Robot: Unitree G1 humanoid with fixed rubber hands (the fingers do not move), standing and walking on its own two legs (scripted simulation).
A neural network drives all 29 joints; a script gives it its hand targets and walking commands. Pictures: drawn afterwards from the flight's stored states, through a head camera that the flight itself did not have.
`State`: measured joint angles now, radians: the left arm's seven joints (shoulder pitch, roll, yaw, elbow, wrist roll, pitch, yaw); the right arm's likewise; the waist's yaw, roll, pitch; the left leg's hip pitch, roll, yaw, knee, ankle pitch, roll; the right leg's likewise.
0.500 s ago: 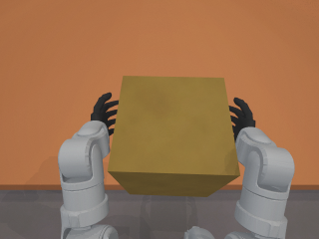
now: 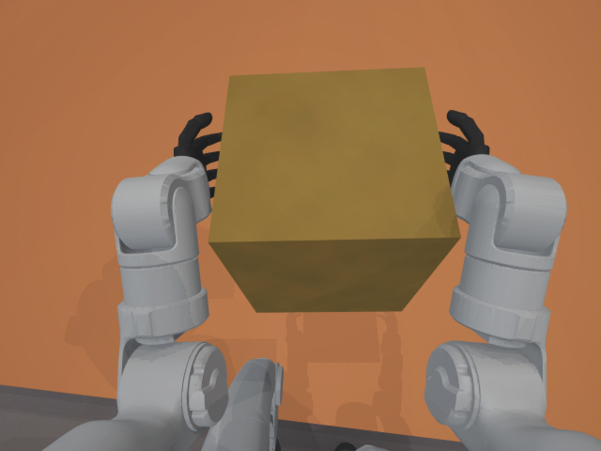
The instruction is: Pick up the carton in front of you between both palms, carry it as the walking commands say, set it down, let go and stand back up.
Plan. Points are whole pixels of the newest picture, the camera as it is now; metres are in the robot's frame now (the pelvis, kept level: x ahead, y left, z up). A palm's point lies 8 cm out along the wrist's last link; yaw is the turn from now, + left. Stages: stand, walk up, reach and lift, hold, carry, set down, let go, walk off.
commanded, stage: carry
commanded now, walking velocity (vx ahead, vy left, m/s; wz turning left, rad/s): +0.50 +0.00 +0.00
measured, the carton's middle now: (327, 209) +0.39 +0.01 +0.06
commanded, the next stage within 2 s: none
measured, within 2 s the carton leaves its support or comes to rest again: neither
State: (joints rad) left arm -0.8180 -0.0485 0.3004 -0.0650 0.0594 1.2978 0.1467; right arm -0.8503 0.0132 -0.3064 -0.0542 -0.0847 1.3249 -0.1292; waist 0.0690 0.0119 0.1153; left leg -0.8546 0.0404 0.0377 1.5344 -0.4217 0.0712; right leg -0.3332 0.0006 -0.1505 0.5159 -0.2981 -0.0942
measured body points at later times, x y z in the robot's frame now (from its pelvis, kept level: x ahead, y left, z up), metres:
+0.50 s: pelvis +0.37 +0.06 +0.09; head +0.44 +0.06 +0.54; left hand +0.79 +0.15 +0.24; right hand +0.74 -0.15 +0.25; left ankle +0.36 +0.10 -0.64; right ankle +0.43 -0.07 -0.54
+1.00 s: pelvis +0.69 +0.03 +0.11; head +0.73 +0.02 +0.56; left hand +1.05 +0.20 +0.20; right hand +1.07 -0.11 +0.20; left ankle +0.76 +0.18 -0.58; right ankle +0.66 -0.04 -0.64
